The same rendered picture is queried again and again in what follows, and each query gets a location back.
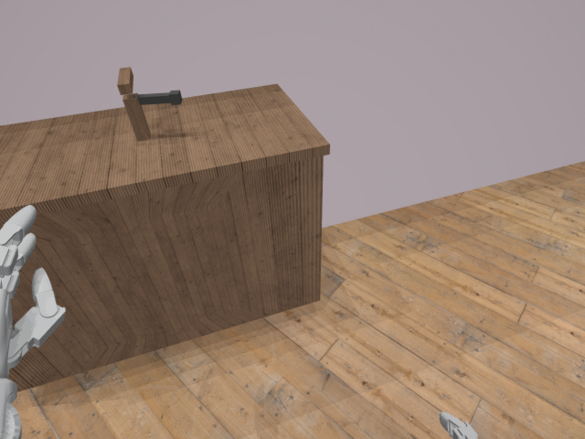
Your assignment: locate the counter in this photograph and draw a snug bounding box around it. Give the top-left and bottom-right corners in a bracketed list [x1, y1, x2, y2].
[0, 67, 330, 392]

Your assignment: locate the robot right hand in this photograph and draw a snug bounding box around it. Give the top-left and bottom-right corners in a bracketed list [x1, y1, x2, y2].
[440, 412, 478, 439]

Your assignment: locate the robot left forearm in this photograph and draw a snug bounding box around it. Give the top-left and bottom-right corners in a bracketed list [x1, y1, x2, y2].
[0, 379, 22, 439]

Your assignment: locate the tap lever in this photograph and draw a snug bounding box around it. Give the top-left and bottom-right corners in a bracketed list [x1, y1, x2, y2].
[130, 90, 182, 105]

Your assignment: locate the robot left hand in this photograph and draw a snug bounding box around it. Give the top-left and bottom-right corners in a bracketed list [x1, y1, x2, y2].
[0, 205, 66, 379]

